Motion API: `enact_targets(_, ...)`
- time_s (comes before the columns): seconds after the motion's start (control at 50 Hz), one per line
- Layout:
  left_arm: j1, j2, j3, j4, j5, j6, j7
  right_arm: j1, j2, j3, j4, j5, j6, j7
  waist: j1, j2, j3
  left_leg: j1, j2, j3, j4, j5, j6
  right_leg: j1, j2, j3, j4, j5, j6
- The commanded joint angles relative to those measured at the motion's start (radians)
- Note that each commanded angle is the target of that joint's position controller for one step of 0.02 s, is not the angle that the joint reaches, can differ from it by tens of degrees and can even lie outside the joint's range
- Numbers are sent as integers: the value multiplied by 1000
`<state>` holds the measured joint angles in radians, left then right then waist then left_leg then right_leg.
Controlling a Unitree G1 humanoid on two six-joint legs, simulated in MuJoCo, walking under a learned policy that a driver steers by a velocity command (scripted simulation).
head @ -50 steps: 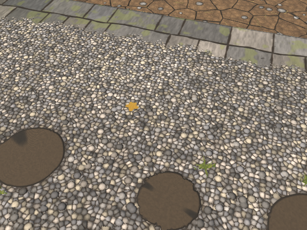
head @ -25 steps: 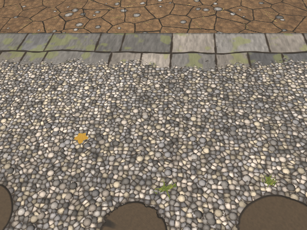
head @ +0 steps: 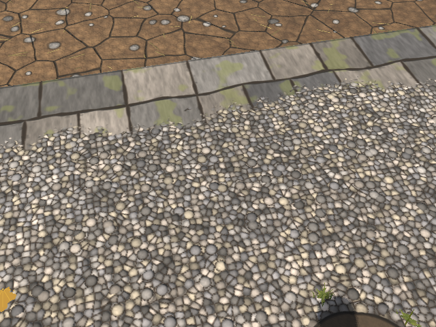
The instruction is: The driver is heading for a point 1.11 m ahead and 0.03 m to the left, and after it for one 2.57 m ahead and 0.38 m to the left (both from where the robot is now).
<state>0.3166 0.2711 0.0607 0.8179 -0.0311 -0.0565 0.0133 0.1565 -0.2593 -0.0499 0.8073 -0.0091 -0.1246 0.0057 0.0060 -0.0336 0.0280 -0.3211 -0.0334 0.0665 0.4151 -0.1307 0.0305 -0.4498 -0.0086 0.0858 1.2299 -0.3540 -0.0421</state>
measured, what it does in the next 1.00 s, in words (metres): walks ahead: right foot, then left foot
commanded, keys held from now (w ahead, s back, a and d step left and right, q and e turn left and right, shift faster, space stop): w+e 0.06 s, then w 0.34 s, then w+q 0.60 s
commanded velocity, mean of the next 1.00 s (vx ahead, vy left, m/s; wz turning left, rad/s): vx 0.50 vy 0.00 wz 0.05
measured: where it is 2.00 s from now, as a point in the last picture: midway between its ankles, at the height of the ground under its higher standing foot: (211, 168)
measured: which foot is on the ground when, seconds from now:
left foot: down 0.00-0.38, up 0.40-0.90, down 0.92-1.00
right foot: up 0.00-0.34, down 0.36-0.94, up 0.96-1.00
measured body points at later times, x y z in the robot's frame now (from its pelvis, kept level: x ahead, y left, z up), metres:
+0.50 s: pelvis +0.27 -0.08 +0.00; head +0.29 -0.10 +0.45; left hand +0.44 +0.15 -0.10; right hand +0.29 -0.37 -0.14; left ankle +0.19 +0.08 -0.64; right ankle +0.30 -0.18 -0.74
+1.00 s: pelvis +0.54 -0.04 -0.02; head +0.59 -0.03 +0.43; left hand +0.56 +0.24 -0.15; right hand +0.75 -0.28 -0.12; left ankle +0.62 +0.03 -0.74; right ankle +0.36 -0.20 -0.64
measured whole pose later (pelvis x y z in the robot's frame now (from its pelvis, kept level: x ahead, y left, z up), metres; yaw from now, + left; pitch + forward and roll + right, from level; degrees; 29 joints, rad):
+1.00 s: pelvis +0.54 -0.04 -0.02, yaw +9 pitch +2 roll +0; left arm 0.29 0.27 0.06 0.84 -0.02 -0.09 0.01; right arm 0.12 -0.28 -0.07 0.73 0.02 -0.06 0.05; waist 0.01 0.01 0.06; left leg -0.50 -0.06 0.05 0.65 -0.19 0.11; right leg -0.21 -0.04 -0.04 1.13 -0.47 0.01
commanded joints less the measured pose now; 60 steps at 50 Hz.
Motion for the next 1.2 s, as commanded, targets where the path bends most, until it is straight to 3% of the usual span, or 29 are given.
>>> enact_targets(0.02, 28, 31, 13, -84, -4, 5, -5, 32, -84, -23, -21, 0, -14, 4, 0, 105, -44, 163, 287, -258, -262, 36, 176, -182, -122, 29, -9, 58, 1)
enact_targets(0.08, -42, 23, 7, -134, 9, 15, -4, 57, -124, -38, 6, 7, -21, 6, -4, 73, -11, 156, 304, -174, -297, 132, 201, -252, -139, 33, -112, 130, 12)
enact_targets(0.18, -183, 12, -10, -176, 16, -10, -30, 96, -157, -40, 35, 18, -4, 8, -41, 65, 10, 187, 256, -33, -291, 190, 173, -212, -108, -31, -434, 359, 5)
enact_targets(0.28, -325, 34, -13, -242, 8, -17, -55, 187, -199, -44, 82, 41, 26, 8, -77, 96, 44, 310, 312, -42, -239, 165, 146, -186, -76, -97, -607, 267, -20)
enact_targets(0.32, -282, 65, 0, -244, 13, -20, -57, 179, -215, -45, 90, 46, 42, 5, -30, 121, 13, 350, 323, -29, -146, 340, 124, -87, -35, -131, -665, 199, -53)
enact_targets(0.36, 1, 154, 52, -158, 21, -19, -45, 175, -183, -28, 88, 36, 50, -2, 111, 96, -160, 226, 239, 58, 210, 528, 64, 342, 13, -150, -703, 262, -105)
enact_targets(0.38, 170, 258, 80, -133, 32, -11, -27, 190, -113, -2, 49, 9, 40, -3, 151, -82, -300, -81, 154, 96, 590, 190, 6, 677, -229, 192, -712, 250, -201)
enact_targets(0.4, 170, 289, 77, -133, 25, -13, -30, 257, -46, 21, 46, 19, 12, 5, 89, -259, -419, -352, 8, -41, 868, -420, -21, 834, -406, 654, -895, 147, -337)
enact_targets(0.42, 134, 193, 50, -139, 28, -20, -35, 200, -150, -7, 46, 52, -4, 13, 109, -136, -343, -455, 71, -149, 953, -404, -3, 773, -389, 581, -916, 138, -293)
enact_targets(0.44, 77, 149, 37, -143, 31, -24, -35, 129, -154, -9, 24, 69, -7, 16, 91, -103, -223, -475, 114, -136, 938, -326, 13, 643, -351, 398, -912, 208, -249)
enact_targets(0.46, 4, 119, 28, -145, 30, -29, -40, 102, -135, -8, 25, 56, 0, 10, 52, -22, -156, -433, 158, -130, 868, -244, 11, 506, -304, 281, -937, 275, -216)
enact_targets(0.48, -52, 68, 16, -147, 31, -36, -45, 87, -132, -16, 34, 38, 17, 3, 23, -6, -103, -387, 186, -137, 807, -180, 16, 415, -248, 185, -978, 310, -176)
enact_targets(0.5, -71, 77, 19, -142, 37, -45, -44, 136, -113, -16, 39, 42, 34, 5, -12, -72, -102, -321, 194, -154, 793, -138, 6, 351, -258, 143, -1016, 331, -186)
enact_targets(0.56, -68, 80, 28, -106, 46, -71, -37, 141, -83, -19, 46, 44, 67, 1, -32, -28, -50, -323, 178, -181, 742, -64, -15, 290, -241, 22, -1083, 402, -186)
enact_targets(0.62, -32, 86, 32, -72, 50, -72, -19, 70, -69, -22, 20, 36, 70, 0, -15, -12, -8, -417, 152, -212, 607, 74, -23, 335, -236, -72, -1098, 459, -165)
enact_targets(0.7, -24, 110, 37, -48, 43, -68, -3, -40, -46, -12, -18, 27, 63, 21, 22, -13, 30, -399, 134, -142, 384, 241, -15, 364, -223, -179, -1122, 430, -130)
enact_targets(0.82, 49, 139, 49, 7, 23, -32, 8, -185, -33, -1, -116, 29, 60, 59, 69, -10, 78, -458, 117, -45, 239, 119, 34, 556, -284, -247, -1031, 563, -105)
enact_targets(0.88, 11, 182, 58, -3, 18, -10, 19, -112, -74, -23, -135, 34, 66, 69, 3, -65, -8, -272, 26, 52, 236, -32, 90, 579, -280, -290, -840, 1036, -70)
enact_targets(0.9, -5, 195, 60, -7, 17, -1, 23, -4, -110, -44, -116, 38, 68, 66, -60, -74, -71, -129, -18, 72, 224, -58, 117, 556, -264, -303, -688, 1150, -54)
enact_targets(0.92, -21, 196, 56, -14, 12, 1, 26, 155, -170, -77, -80, 38, 70, 53, -148, -48, -155, 121, -52, 53, 147, 6, 157, 449, -221, -322, -463, 1084, -19)
enact_targets(0.94, 4, 141, 35, -40, 38, -12, 25, 278, -270, -107, -59, 34, 80, 27, -170, 119, -248, 426, 136, -245, 131, 50, 226, 166, -158, -316, -129, 582, 27)
enact_targets(0.96, 82, 18, -5, -88, 39, -50, 6, 233, -327, -108, -88, 31, 68, 31, -57, 307, -383, 714, 369, -866, -34, -129, 439, -229, 72, -131, 204, -226, 78)
enact_targets(0.98, -44, 114, 13, -104, 6, -90, -11, 262, -237, -84, -91, 24, 62, 33, -136, 163, -396, 722, 359, -868, -118, -162, 385, -334, 22, 44, 242, -194, 43)
enact_targets(1.0, -109, 128, 15, -131, -18, -103, -16, 225, -187, -72, -91, 23, 55, 32, -123, 127, -262, 611, 327, -708, -116, -104, 340, -376, -20, 29, 188, -110, 18)
enact_targets(1.02, -119, 116, 13, -128, 0, -106, -8, 151, -160, -62, -105, 30, 50, 33, -67, 20, -164, 440, 281, -584, -118, 6, 303, -334, -67, 18, 90, -37, 14)
enact_targets(1.04, -120, 129, 23, -121, 28, -99, 1, 90, -125, -53, -121, 28, 49, 31, -30, 14, -122, 316, 244, -500, -131, 105, 283, -267, -97, 11, 7, 1, 22)
enact_targets(1.06, -98, 132, 28, -121, 35, -85, 0, 63, -114, -47, -140, 17, 49, 27, 0, 37, -106, 233, 220, -462, -154, 160, 280, -203, -113, 15, -27, 26, 30)
enact_targets(1.1, -80, 110, 27, -128, 45, -61, 1, 62, -129, -51, -147, 20, 45, 19, 20, 48, -88, 149, 195, -411, -181, 250, 287, -169, -114, -5, -104, 52, 60)
enact_targets(1.2, -216, 55, 4, -161, 47, -49, -3, 135, -143, -49, -115, 25, 48, -7, -33, 89, -52, 96, 125, -253, -188, 315, 219, -160, -86, -53, -440, 350, 97)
